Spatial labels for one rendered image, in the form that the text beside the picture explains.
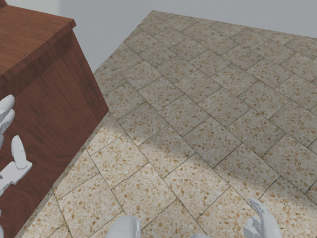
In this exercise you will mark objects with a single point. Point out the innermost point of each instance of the right robot hand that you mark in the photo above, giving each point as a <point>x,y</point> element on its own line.
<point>266,226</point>

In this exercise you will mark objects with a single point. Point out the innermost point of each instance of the left robot hand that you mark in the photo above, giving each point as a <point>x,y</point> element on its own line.
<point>14,171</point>

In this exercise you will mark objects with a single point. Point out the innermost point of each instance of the counter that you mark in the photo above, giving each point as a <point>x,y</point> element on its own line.
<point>57,104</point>

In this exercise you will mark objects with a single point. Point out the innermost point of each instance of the left robot thigh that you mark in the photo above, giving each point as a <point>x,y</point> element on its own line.
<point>125,227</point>

